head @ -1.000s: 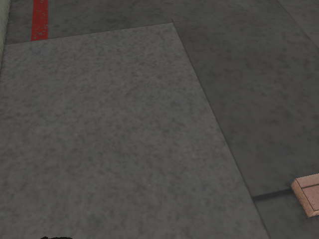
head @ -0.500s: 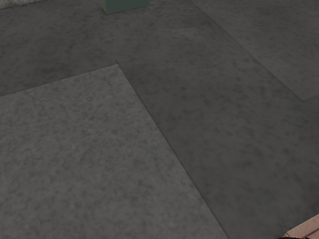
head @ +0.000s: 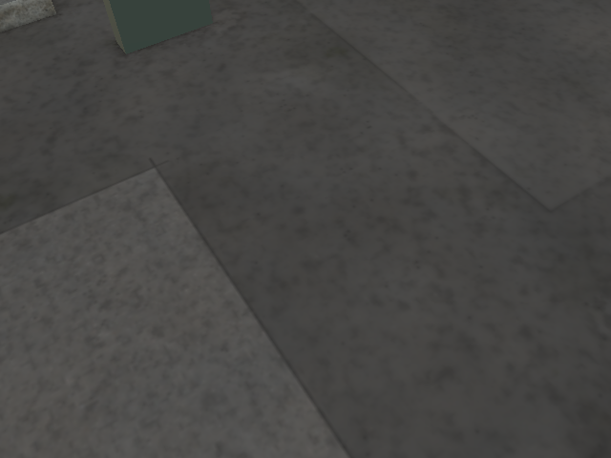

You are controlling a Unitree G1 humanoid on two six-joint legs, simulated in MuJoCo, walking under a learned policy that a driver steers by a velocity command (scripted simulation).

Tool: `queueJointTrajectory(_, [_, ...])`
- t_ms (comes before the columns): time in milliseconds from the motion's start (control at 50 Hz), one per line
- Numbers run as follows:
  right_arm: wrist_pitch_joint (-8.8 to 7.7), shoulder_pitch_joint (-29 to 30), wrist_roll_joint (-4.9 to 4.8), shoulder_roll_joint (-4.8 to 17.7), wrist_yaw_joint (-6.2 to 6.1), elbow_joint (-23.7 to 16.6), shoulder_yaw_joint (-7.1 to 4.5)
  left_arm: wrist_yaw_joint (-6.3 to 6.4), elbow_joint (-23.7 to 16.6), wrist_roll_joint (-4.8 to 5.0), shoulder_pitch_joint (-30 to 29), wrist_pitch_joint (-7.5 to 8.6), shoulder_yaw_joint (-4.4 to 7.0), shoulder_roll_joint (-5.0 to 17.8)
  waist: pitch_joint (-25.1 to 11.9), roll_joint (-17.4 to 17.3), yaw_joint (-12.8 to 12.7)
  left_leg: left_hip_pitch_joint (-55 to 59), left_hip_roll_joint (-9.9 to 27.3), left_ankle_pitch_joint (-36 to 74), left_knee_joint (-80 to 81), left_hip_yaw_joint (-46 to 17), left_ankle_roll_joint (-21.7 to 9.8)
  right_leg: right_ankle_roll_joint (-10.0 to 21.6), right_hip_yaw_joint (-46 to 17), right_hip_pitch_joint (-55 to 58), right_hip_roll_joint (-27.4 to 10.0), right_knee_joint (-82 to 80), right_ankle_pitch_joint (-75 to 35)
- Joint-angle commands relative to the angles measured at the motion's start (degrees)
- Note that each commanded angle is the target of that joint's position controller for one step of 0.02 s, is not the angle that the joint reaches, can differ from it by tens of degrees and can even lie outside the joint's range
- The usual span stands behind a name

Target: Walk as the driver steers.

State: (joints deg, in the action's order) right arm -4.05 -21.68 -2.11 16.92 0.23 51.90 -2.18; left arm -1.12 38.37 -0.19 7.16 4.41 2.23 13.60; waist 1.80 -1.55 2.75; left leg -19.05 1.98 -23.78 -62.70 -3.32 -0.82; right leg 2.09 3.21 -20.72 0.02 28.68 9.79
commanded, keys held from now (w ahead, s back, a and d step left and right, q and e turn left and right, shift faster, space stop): w+q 0.46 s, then no key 0.54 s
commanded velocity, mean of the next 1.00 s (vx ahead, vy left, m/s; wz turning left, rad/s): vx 0.34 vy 0.00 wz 0.33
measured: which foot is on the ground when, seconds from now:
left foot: up 0.00-0.42, down 0.44-1.00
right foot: down 0.00-0.42, up 0.44-0.88, down 0.90-1.00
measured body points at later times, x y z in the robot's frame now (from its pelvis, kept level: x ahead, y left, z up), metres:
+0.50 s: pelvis +0.26 +0.07 -0.02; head +0.30 +0.09 +0.43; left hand +0.22 +0.35 -0.15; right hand +0.51 -0.13 -0.11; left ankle +0.32 +0.16 -0.73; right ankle +0.11 -0.11 -0.65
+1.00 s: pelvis +0.44 +0.10 +0.00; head +0.46 +0.10 +0.44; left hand +0.49 +0.39 -0.11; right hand +0.64 -0.11 -0.13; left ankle +0.33 +0.17 -0.73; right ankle +0.55 +0.02 -0.73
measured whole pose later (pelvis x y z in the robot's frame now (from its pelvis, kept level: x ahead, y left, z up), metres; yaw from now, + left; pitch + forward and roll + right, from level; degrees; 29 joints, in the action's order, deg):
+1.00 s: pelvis +0.44 +0.10 +0.00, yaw +23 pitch +1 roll +0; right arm -0.8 -11.6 0.6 15.3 -0.8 46.6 -1.9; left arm -0.1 44.8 -1.3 6.7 2.7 1.7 13.5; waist 1.0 -1.3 1.3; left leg -11.3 -2.8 -23.3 -34.6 -3.4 -0.4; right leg 1.1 0.7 -22.7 0.6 29.2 8.1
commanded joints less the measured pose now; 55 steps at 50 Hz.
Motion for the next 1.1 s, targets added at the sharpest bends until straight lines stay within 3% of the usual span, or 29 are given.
queueJointTrajectory(20, [-0.29,2.2,0.39,5.6,-0.70,-4.9,-2.09,-0.02,0.2,-0.39,6.6,1.39,2.09,5.5,-3.8,8.6,-3.9,-17.9,5.6,7.7,-4.1,-3.2,0.0,8.4,-15.8,18.1,-15.3,-17.5,-2.7])
queueJointTrajectory(60, [0.97,1.8,0.15,3.2,-0.54,-5.0,-1.93,-0.01,1.5,-0.53,5.7,2.34,2.36,5.2,-2.4,7.1,-2.6,-16.3,5.7,10.0,-3.1,-2.9,0.3,8.6,-10.7,14.9,-14.6,-19.7,-8.9])
queueJointTrajectory(120, [1.98,5.1,0.40,2.3,-0.37,-7.0,-2.04,0.60,3.5,-0.76,6.3,2.78,3.03,6.8,0.2,5.2,-2.3,-20.2,5.6,15.1,1.7,-4.1,1.2,8.9,-5.2,14.5,-15.1,-21.1,-14.9])
queueJointTrajectory(220, [1.61,13.6,0.82,1.4,1.49,-10.4,-1.39,1.53,5.7,-0.34,7.5,2.09,3.62,9.4,2.7,3.9,-4.6,-19.7,4.8,26.9,17.2,-0.3,0.7,7.6,2.9,15.7,-14.2,-22.3,-15.0])
queueJointTrajectory(320, [1.58,21.7,0.83,1.4,3.17,-15.4,-1.00,1.91,8.4,0.85,12.0,0.31,4.24,11.5,4.8,3.4,-6.8,-21.7,3.6,23.0,24.9,4.0,-2.0,6.2,6.5,24.6,-16.7,-18.7,-20.2])
queueJointTrajectory(380, [2.03,19.5,0.79,3.6,3.69,-16.9,-2.12,2.35,8.3,1.38,11.1,-1.05,4.81,13.9,0.8,6.1,-3.8,-14.1,-1.0,14.5,25.7,8.7,-5.0,4.4,8.8,28.0,-17.0,-9.1,-43.8])
queueJointTrajectory(400, [2.24,14.6,0.71,5.2,3.61,-16.2,-3.11,2.58,8.1,1.48,10.5,-1.59,4.98,14.8,-2.4,6.7,-0.8,-7.6,-3.4,12.1,25.7,10.2,-6.4,3.8,9.6,27.6,-16.4,-1.6,-51.2])
queueJointTrajectory(420, [2.38,6.1,0.65,7.8,3.09,-14.2,-4.75,2.79,7.6,1.78,9.4,-1.93,4.89,15.0,-6.8,5.9,4.0,4.8,-5.8,14.8,29.5,10.4,-8.4,2.1,10.8,23.1,-14.6,9.9,-50.9])
queueJointTrajectory(440, [2.98,-3.0,0.56,12.6,1.82,-12.0,-6.82,3.00,6.6,0.86,9.9,-1.53,4.12,13.3,-11.7,0.6,7.6,22.4,-1.4,16.5,31.4,0.6,-11.3,-0.6,10.6,9.2,-11.8,26.9,-34.1])
queueJointTrajectory(460, [2.49,-0.9,0.28,18.5,1.41,-12.6,-7.46,1.97,3.4,-1.10,15.6,0.03,1.27,4.1,-16.2,-14.1,-0.2,40.5,13.6,7.8,36.8,-32.3,-22.3,-4.2,5.2,-17.2,0.4,47.0,21.7])
queueJointTrajectory(480, [1.58,-1.5,1.10,13.7,1.55,-14.6,-5.89,1.25,3.1,0.93,9.9,2.25,1.70,8.4,-22.4,-6.9,3.8,41.8,18.1,9.9,44.8,-43.5,-23.7,-3.4,-7.8,-22.0,1.2,52.6,25.1])
queueJointTrajectory(500, [0.77,1.2,2.00,10.4,1.66,-14.4,-4.81,0.98,1.8,2.94,5.3,3.04,2.42,10.9,-14.7,-3.6,3.9,35.7,16.9,22.7,44.7,-33.0,-20.6,-2.5,-8.0,-24.4,-1.5,51.5,20.1])
queueJointTrajectory(520, [0.35,4.9,1.79,8.5,1.62,-14.6,-4.19,1.44,2.2,2.30,5.4,3.24,2.17,10.2,-10.1,0.7,1.0,27.0,14.5,35.4,43.1,-23.9,-18.4,-2.2,-7.5,-21.7,-4.2,46.9,15.7])
queueJointTrajectory(540, [0.38,8.5,1.55,6.4,1.44,-15.1,-3.63,1.93,3.1,0.79,5.7,2.86,2.50,10.4,-7.3,2.1,-1.1,19.9,12.3,43.3,42.8,-17.4,-16.6,-2.7,-6.8,-18.4,-6.1,42.8,13.8])
queueJointTrajectory(580, [0.30,10.8,2.39,5.4,1.09,-15.7,-3.07,1.99,3.6,0.18,7.7,1.04,2.82,10.1,-6.7,0.5,-3.8,11.3,10.1,51.2,45.0,-12.2,-15.5,-3.6,-6.8,-11.1,-6.9,39.4,11.5])
queueJointTrajectory(640, [-0.16,10.6,2.41,7.2,0.49,-14.2,-3.33,2.43,3.9,-0.35,8.5,-0.62,2.13,7.4,-6.5,-0.5,-4.8,7.4,8.0,60.0,46.1,-5.8,-15.0,-5.4,-5.0,-9.4,-5.4,31.3,5.7])
queueJointTrajectory(700, [0.74,10.4,1.98,6.8,-0.45,-12.9,-2.96,2.26,3.2,-0.39,4.6,-0.82,1.46,6.1,-7.1,-2.5,-3.5,8.1,5.1,57.2,45.6,-1.5,-12.1,-5.8,-4.3,-8.1,-4.4,19.6,-4.0])
queueJointTrajectory(760, [1.65,8.6,2.14,6.8,-1.00,-11.2,-2.65,1.41,2.5,0.05,0.2,-0.51,1.30,6.3,-7.3,-3.1,-1.1,10.5,5.5,51.8,45.0,-1.8,-10.6,-5.5,-4.4,-5.9,-3.2,10.7,-11.3])
queueJointTrajectory(820, [2.09,8.5,2.37,6.3,-0.86,-9.6,-2.20,0.84,2.1,-0.23,-1.6,-0.32,1.59,7.4,-6.0,-3.6,-0.7,13.0,7.7,48.3,42.4,-4.8,-10.9,-4.2,-5.3,-5.3,-2.7,6.2,-8.3])
queueJointTrajectory(860, [2.27,9.6,1.95,5.8,-0.83,-9.0,-1.91,0.56,2.4,-0.75,-0.5,-0.01,1.90,8.0,-5.5,-3.5,-2.0,13.6,8.0,46.4,38.4,-6.5,-10.0,-2.4,-4.9,-2.9,-2.0,1.4,-6.7])
queueJointTrajectory(880, [2.29,9.9,1.61,5.2,-0.87,-8.7,-1.62,0.53,3.2,-1.14,1.8,0.28,2.03,8.1,-5.9,-2.6,-3.6,12.8,6.5,43.4,35.7,-6.4,-8.3,-1.1,-4.6,2.0,-1.8,-4.3,-13.6])
queueJointTrajectory(900, [1.86,7.7,2.40,4.4,-0.88,-8.5,-1.36,0.91,3.4,-1.66,2.9,0.55,2.52,10.6,-7.8,0.5,-2.9,10.6,3.1,37.7,32.4,-5.3,-5.6,0.8,-8.4,9.1,-5.5,-4.8,-33.9])
queueJointTrajectory(920, [1.22,1.7,3.50,3.3,-0.73,-7.8,-1.11,1.31,3.0,-2.24,2.4,0.38,2.67,12.9,-11.7,6.7,0.9,4.4,-1.1,23.3,28.9,-3.8,-2.7,6.0,-14.0,19.0,-11.9,-0.3,-51.0])
queueJointTrajectory(940, [1.40,0.5,3.37,2.4,-1.04,-6.4,-0.66,1.49,3.5,-1.97,3.5,-0.42,1.66,8.1,-15.3,10.1,-0.8,2.2,-2.7,8.8,25.3,-2.6,0.1,11.7,-18.0,22.1,-15.8,0.3,-51.3])
queueJointTrajectory(960, [2.20,2.3,3.02,3.2,-1.13,-6.7,-0.75,1.42,3.9,-1.09,3.1,-1.13,0.65,5.1,-15.0,10.9,-1.4,1.6,-2.4,-0.3,24.5,-2.1,1.4,13.3,-20.7,20.6,-17.0,-1.6,-44.1])
queueJointTrajectory(1000, [4.64,4.4,2.37,2.9,-1.53,-6.5,-0.93,0.94,4.1,-0.61,-0.4,-2.17,0.28,5.3,-11.4,10.0,-0.2,3.1,-1.3,-0.6,28.7,-1.6,1.8,11.0,-21.3,14.4,-15.4,-4.6,-27.0])
queueJointTrajectory(1040, [6.55,5.0,2.83,3.9,-1.60,-5.8,-1.10,0.47,3.6,-0.31,-3.7,-2.59,0.89,7.4,-7.2,7.9,0.4,8.8,-0.6,8.3,37.5,-1.8,0.5,5.1,-15.7,5.5,-10.0,-5.5,-9.7])
queueJointTrajectory(1060, [6.76,5.3,2.71,5.4,-1.57,-5.1,-1.49,0.24,3.2,-0.23,-3.8,-2.45,1.04,7.6,-5.0,4.2,-1.2,6.3,-0.7,7.6,37.2,-1.9,-0.7,3.1,-11.8,5.5,-6.7,-5.1,-4.5])
queueJointTrajectory(1100, [6.22,6.0,2.74,3.9,-1.56,-4.5,-1.17,0.39,4.2,-0.43,-3.6,-1.98,1.07,7.5,-4.9,3.7,-1.5,5.1,-0.4,8.5,37.8,-2.3,-1.9,1.9,-9.9,8.1,-5.1,-3.4,-6.4])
